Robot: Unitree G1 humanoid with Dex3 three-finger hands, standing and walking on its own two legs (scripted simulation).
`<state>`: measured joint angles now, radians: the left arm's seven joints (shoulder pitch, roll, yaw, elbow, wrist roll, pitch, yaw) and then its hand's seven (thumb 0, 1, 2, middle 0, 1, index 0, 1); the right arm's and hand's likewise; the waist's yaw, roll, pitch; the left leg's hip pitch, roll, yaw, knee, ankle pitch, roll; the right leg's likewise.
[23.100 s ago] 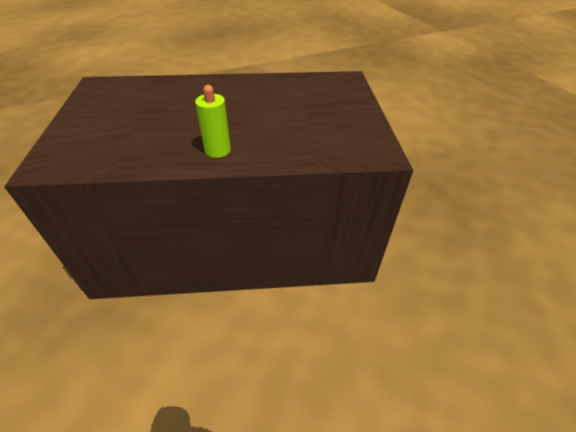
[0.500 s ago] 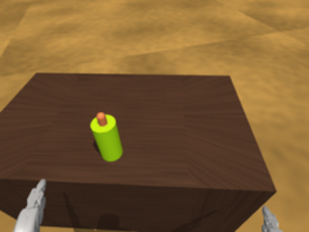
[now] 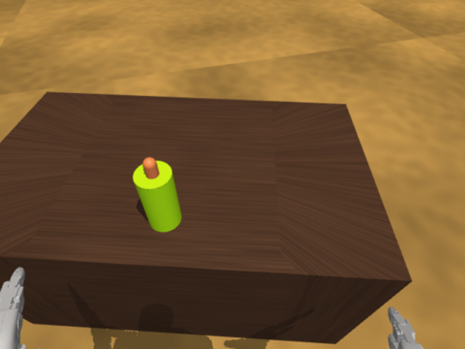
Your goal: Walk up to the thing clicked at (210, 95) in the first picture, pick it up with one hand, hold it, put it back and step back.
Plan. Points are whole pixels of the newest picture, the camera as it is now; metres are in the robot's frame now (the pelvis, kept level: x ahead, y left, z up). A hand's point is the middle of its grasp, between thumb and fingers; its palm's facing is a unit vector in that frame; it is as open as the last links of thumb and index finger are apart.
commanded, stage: home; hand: left
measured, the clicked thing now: (157, 192) +0.47 +0.21 -0.03
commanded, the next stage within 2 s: none
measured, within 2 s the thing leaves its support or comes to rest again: neither
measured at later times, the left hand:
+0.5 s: hand (138, 326) +0.20 +0.18 -0.07, palm faces +0.09 -0.98 -0.19, open 17.5 cm
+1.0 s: hand out of the picture +0.12 +0.24 -0.12, palm faces -0.07 -0.91 -0.40, open 17.4 cm
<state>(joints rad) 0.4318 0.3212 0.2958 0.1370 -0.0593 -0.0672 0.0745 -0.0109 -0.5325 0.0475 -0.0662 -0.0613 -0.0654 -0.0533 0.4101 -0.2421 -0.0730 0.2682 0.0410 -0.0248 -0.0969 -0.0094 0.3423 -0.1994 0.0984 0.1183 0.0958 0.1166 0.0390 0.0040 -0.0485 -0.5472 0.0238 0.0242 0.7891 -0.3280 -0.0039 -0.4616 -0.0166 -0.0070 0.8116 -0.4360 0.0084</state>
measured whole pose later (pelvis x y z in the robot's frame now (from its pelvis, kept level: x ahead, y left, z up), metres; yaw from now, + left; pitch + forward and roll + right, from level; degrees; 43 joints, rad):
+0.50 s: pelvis +0.01 +0.01 +0.00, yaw -1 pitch +6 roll -1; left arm 0.37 0.20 0.01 0.22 -0.03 0.00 0.07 -0.01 -0.55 0.05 -0.06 -0.06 -0.06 -0.05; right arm 0.37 -0.19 0.02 0.26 0.03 0.00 -0.08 0.01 -0.85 -0.87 0.20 0.29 0.20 0.29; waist 0.00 -0.02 -0.07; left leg -0.57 0.03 0.04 0.83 -0.37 0.01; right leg -0.48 -0.01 0.01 0.82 -0.45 0.02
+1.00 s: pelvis +0.01 +0.00 +0.01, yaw +0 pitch +0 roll +0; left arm 0.30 0.36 -0.01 0.70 0.05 -0.02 0.02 -0.01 -0.53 0.06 -0.06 -0.06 -0.06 -0.05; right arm 0.22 -0.33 -0.03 0.81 -0.04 0.00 0.01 0.01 -0.90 -0.90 0.20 0.30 0.20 0.30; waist -0.01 0.01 -0.01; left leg -0.41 0.02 0.03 0.76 -0.35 0.00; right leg -0.33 -0.01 0.00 0.77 -0.45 0.00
